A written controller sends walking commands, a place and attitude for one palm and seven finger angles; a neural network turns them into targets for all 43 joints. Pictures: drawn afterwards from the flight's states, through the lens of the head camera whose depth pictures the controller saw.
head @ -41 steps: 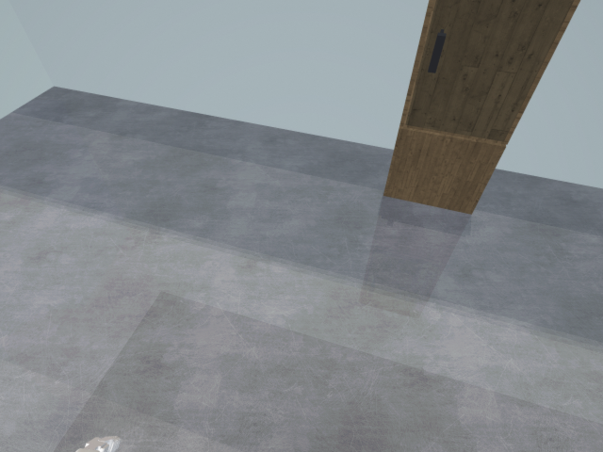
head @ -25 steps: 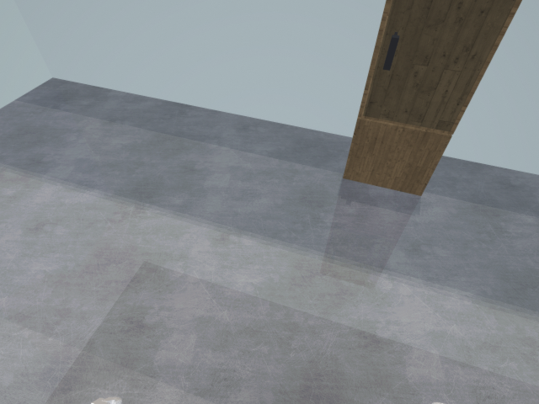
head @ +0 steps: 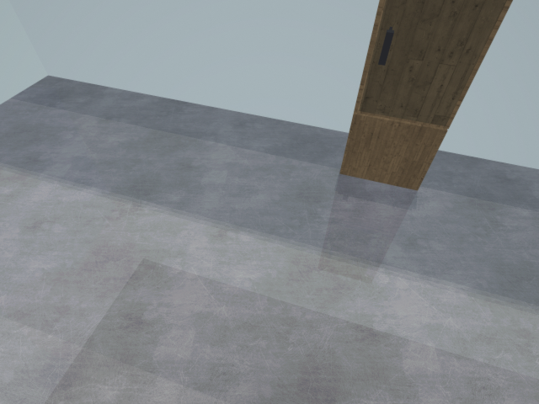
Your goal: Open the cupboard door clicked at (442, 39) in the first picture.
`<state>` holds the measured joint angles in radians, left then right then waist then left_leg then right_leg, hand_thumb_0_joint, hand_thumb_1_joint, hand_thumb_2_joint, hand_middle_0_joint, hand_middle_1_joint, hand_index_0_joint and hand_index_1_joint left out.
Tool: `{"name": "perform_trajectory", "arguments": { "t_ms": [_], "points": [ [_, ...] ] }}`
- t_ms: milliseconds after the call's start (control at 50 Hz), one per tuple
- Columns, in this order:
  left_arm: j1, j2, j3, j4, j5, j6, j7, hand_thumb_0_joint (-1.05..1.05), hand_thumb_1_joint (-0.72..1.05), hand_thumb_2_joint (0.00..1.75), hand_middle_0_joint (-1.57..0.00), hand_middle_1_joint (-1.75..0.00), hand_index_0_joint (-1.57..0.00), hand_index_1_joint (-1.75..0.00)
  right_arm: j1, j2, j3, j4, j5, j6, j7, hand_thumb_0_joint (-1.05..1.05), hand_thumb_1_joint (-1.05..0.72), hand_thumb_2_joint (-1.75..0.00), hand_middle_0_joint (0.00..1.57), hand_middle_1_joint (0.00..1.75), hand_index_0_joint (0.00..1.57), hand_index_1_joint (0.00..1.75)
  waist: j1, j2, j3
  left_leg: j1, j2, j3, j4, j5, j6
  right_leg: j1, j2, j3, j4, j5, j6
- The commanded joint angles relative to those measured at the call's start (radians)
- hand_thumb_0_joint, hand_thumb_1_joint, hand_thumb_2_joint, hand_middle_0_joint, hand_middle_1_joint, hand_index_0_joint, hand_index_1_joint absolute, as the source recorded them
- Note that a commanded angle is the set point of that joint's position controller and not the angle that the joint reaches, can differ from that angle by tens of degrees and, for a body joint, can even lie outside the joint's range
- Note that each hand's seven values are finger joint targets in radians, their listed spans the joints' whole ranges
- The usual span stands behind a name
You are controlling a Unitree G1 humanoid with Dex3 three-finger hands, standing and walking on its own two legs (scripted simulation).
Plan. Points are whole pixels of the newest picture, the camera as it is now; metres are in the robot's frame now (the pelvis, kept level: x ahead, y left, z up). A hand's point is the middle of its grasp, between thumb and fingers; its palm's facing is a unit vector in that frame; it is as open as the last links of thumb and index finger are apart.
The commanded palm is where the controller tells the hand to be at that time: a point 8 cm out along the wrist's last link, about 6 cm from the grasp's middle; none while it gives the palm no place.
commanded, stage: stand and wait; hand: left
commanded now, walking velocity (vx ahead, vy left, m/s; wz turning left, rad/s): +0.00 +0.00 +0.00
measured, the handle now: (386, 45) +1.35 -0.38 -0.04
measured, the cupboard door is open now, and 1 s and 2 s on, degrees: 0 0 0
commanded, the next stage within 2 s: look at it before walking up in 0.02 s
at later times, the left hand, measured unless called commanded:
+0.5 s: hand out of the picture +0.08 +0.25 -0.15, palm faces -0.02 -0.94 -0.34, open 7.4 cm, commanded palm none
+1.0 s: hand out of the picture +0.06 +0.22 -0.17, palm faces -0.10 -0.95 -0.28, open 7.4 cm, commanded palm none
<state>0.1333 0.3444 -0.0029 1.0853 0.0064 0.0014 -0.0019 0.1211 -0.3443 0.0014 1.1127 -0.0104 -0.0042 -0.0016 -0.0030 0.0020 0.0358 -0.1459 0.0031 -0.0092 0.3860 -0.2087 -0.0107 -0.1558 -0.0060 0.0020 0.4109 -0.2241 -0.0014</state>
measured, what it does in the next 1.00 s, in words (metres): stands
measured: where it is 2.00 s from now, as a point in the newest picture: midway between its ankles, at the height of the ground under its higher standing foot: (298, 395)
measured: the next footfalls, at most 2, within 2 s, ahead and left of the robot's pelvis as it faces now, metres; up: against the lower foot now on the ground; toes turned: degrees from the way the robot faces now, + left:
left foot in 1.32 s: +0.13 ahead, +0.12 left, +0.00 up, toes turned -12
right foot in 1.82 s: +0.29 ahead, -0.22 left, +0.00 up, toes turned -41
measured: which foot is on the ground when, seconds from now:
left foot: down 0.00-1.00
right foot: down 0.00-1.00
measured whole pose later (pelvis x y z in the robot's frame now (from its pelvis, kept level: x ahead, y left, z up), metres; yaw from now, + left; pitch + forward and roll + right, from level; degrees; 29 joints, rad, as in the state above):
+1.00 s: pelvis +0.00 +0.00 -0.01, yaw -6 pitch -1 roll +1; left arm 0.21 0.28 0.02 1.00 0.02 0.06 -0.01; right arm 0.14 -0.27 -0.02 1.01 -0.02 0.03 -0.02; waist 0.01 -0.01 0.05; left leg -0.22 0.05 0.09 0.53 -0.30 -0.02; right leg -0.28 0.04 0.09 0.57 -0.28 -0.01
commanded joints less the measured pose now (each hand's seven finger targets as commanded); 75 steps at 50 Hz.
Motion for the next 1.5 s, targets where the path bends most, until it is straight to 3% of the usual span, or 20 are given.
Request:
{"name": "perform_trajectory", "arguments": {
  "t_ms": [0,720,800,840,880,960,1000,1040,1080,1100,1140,1200,1260,1280,1300,1320,1340,1380,1420,1480],
  "points": [
    [-0.050,0.205,0.038,-0.070,0.004,-0.027,0.012,0.00,0.90,0.90,-0.20,-0.30,-0.20,-0.30,-0.051,-0.201,-0.038,-0.070,0.001,-0.029,-0.009,0.00,-0.90,-0.90,0.20,0.30,0.20,0.30,0.004,-0.014,-0.058,-0.001,0.107,-0.093,-0.060,0.104,0.038,-0.005,-0.113,0.110,-0.087,0.074,-0.032],
    [-0.041,0.207,0.039,-0.062,0.005,-0.028,0.012,0.00,0.90,0.90,-0.20,-0.30,-0.20,-0.30,-0.062,-0.205,-0.036,-0.065,0.003,-0.030,-0.013,0.00,-0.90,-0.90,0.20,0.30,0.20,0.30,0.006,-0.011,-0.065,0.044,0.117,-0.083,-0.068,0.157,0.033,0.005,-0.112,0.112,-0.099,0.161,-0.031],
    [0.022,0.093,0.029,-0.076,0.005,0.013,0.017,0.00,0.90,0.90,-0.20,-0.30,-0.20,-0.30,0.017,-0.082,-0.026,-0.072,0.000,-0.006,-0.023,0.00,-0.90,-0.90,0.20,0.30,0.20,0.30,-0.002,-0.011,-0.067,0.049,0.131,-0.016,0.008,0.178,0.013,-0.057,-0.098,0.130,-0.013,0.258,-0.019],
    [0.039,0.096,0.038,-0.104,0.008,0.025,0.015,0.00,0.90,0.90,-0.20,-0.30,-0.20,-0.30,0.028,-0.092,-0.041,-0.099,-0.001,0.005,-0.028,0.00,-0.90,-0.90,0.20,0.30,0.20,0.30,-0.003,-0.001,-0.056,0.041,0.147,-0.002,0.037,0.171,0.018,-0.105,-0.082,0.139,0.040,0.277,-0.021],
    [0.049,0.094,0.048,-0.134,0.012,0.033,0.010,0.00,0.90,0.90,-0.20,-0.30,-0.20,-0.30,0.032,-0.101,-0.054,-0.132,-0.001,0.012,-0.031,0.00,-0.90,-0.90,0.20,0.30,0.20,0.30,-0.004,-0.001,-0.054,0.015,0.164,-0.002,0.058,0.121,0.028,-0.143,-0.065,0.147,0.087,0.250,-0.022],
    [0.099,0.078,0.062,-0.175,0.021,0.038,-0.015,0.00,0.90,0.90,-0.20,-0.30,-0.20,-0.30,0.016,-0.121,-0.072,-0.181,-0.009,0.016,-0.018,0.00,-0.90,-0.90,0.20,0.30,0.20,0.30,0.017,0.044,-0.020,-0.072,0.201,-0.065,0.008,-0.423,0.061,-0.233,-0.004,0.172,0.105,-0.301,-0.033],
    [0.138,0.066,0.075,-0.193,0.025,0.032,-0.022,0.00,0.90,0.90,-0.20,-0.30,-0.20,-0.30,0.010,-0.125,-0.081,-0.198,-0.010,0.011,-0.011,0.00,-0.90,-0.90,0.20,0.30,0.20,0.30,0.038,0.060,0.029,-0.144,0.211,-0.081,0.014,-0.544,0.070,-0.261,0.024,0.165,0.139,-0.385,-0.038],
    [0.204,0.064,0.086,-0.191,0.029,0.016,-0.024,0.00,0.90,0.90,-0.20,-0.30,-0.20,-0.30,-0.004,-0.095,-0.082,-0.215,-0.008,0.003,-0.007,0.00,-0.90,-0.90,0.20,0.30,0.20,0.30,0.067,-0.052,0.036,-0.213,0.145,-0.002,0.193,-0.511,0.042,-0.233,-0.011,0.269,0.059,-0.417,-0.076],
    [0.275,0.129,0.101,-0.178,0.025,-0.002,-0.008,0.00,0.90,0.90,-0.20,-0.30,-0.20,-0.30,-0.040,-0.018,-0.066,-0.250,0.000,-0.011,-0.004,0.00,-0.90,-0.90,0.20,0.30,0.20,0.30,0.088,-0.295,0.039,-0.449,0.014,0.104,0.525,-0.379,-0.013,-0.055,-0.219,0.671,-0.183,-0.399,-0.205],
    [0.300,0.135,0.105,-0.182,0.017,-0.011,0.004,0.00,0.90,0.90,-0.20,-0.30,-0.20,-0.30,-0.069,-0.028,-0.066,-0.268,0.001,-0.022,-0.006,0.00,-0.90,-0.90,0.20,0.30,0.20,0.30,0.100,-0.208,0.042,-0.516,0.034,0.026,0.606,-0.368,-0.013,0.004,-0.268,0.753,-0.218,-0.334,-0.259],
    [0.266,0.106,0.103,-0.180,0.022,-0.024,0.011,0.00,0.90,0.90,-0.20,-0.30,-0.20,-0.30,-0.064,-0.016,-0.069,-0.275,-0.003,-0.041,-0.004,0.00,-0.90,-0.90,0.20,0.30,0.20,0.30,0.064,-0.146,0.016,-0.508,0.059,-0.018,0.574,-0.336,-0.015,0.033,-0.243,0.652,-0.137,-0.123,-0.258],
    [0.226,0.093,0.106,-0.185,0.024,-0.028,0.008,0.00,0.90,0.90,-0.20,-0.30,-0.20,-0.30,0.000,0.030,-0.061,-0.261,0.005,-0.050,-0.002,0.00,-0.90,-0.90,0.20,0.30,0.20,0.30,0.037,-0.147,-0.055,-0.313,0.022,0.029,0.375,-0.272,-0.015,-0.016,-0.174,0.515,-0.076,0.058,-0.220],
    [0.160,0.082,0.111,-0.194,0.015,-0.022,0.001,0.00,0.90,0.90,-0.20,-0.30,-0.20,-0.30,0.129,0.032,-0.067,-0.228,0.010,-0.054,-0.009,0.00,-0.90,-0.90,0.20,0.30,0.20,0.30,-0.036,-0.135,-0.068,0.011,-0.009,0.069,0.136,-0.093,-0.020,-0.229,-0.083,0.419,-0.007,-0.033,-0.145],
    [0.131,0.050,0.106,-0.212,0.014,-0.017,-0.004,0.00,0.90,0.90,-0.20,-0.30,-0.20,-0.30,0.214,0.000,-0.075,-0.202,0.011,-0.057,-0.020,0.00,-0.90,-0.90,0.20,0.30,0.20,0.30,-0.073,-0.073,-0.076,0.196,0.042,0.031,0.058,-0.117,-0.011,-0.383,-0.027,0.366,0.085,-0.132,-0.108],
    [0.125,-0.026,0.095,-0.232,0.008,-0.014,-0.015,0.00,0.90,0.90,-0.20,-0.30,-0.20,-0.30,0.303,-0.087,-0.096,-0.182,-0.002,-0.061,-0.029,0.00,-0.90,-0.90,0.20,0.30,0.20,0.30,-0.112,0.175,-0.097,0.341,0.259,-0.233,-0.077,-0.329,0.045,-0.566,0.082,0.227,0.324,-0.250,-0.057],
    [0.085,-0.050,0.095,-0.271,0.007,-0.023,-0.022,0.00,0.90,0.90,-0.20,-0.30,-0.20,-0.30,0.363,-0.156,-0.109,-0.185,-0.011,-0.062,-0.030,0.00,-0.90,-0.90,0.20,0.30,0.20,0.30,-0.123,0.294,-0.059,0.297,0.498,-0.492,-0.217,-0.440,0.144,-0.662,0.074,0.071,0.547,-0.363,-0.008],
    [0.064,-0.010,0.106,-0.260,0.019,-0.022,-0.023,0.00,0.90,0.90,-0.20,-0.30,-0.20,-0.30,0.306,-0.110,-0.098,-0.193,-0.011,-0.058,-0.023,0.00,-0.90,-0.90,0.20,0.30,0.20,0.30,-0.096,0.171,0.009,0.144,0.515,-0.469,-0.252,-0.504,0.164,-0.626,-0.002,0.083,0.660,-0.306,-0.011],
    [0.067,-0.023,0.112,-0.230,0.028,-0.012,-0.044,0.00,0.90,0.90,-0.20,-0.30,-0.20,-0.30,0.217,-0.037,-0.077,-0.208,-0.011,-0.067,-0.024,0.00,-0.90,-0.90,0.20,0.30,0.20,0.30,-0.038,0.082,0.099,0.023,0.432,-0.298,-0.253,-0.397,0.144,-0.621,-0.061,0.048,0.763,-0.164,0.003],
    [0.107,-0.061,0.105,-0.208,0.032,0.002,-0.056,0.00,0.90,0.90,-0.20,-0.30,-0.20,-0.30,0.200,0.003,-0.063,-0.199,-0.011,-0.081,-0.028,0.00,-0.90,-0.90,0.20,0.30,0.20,0.30,-0.002,0.096,0.092,0.019,0.346,-0.093,-0.227,-0.164,0.104,-0.589,-0.079,0.019,0.786,-0.041,0.020],
    [0.095,-0.088,0.096,-0.208,0.030,0.015,-0.056,0.00,0.90,0.90,-0.20,-0.30,-0.20,-0.30,0.265,0.030,-0.056,-0.166,-0.007,-0.091,-0.033,0.00,-0.90,-0.90,0.20,0.30,0.20,0.30,-0.002,0.109,0.062,0.093,0.310,0.056,-0.179,0.146,0.087,-0.601,-0.078,-0.011,0.780,0.026,0.032]
  ]
}}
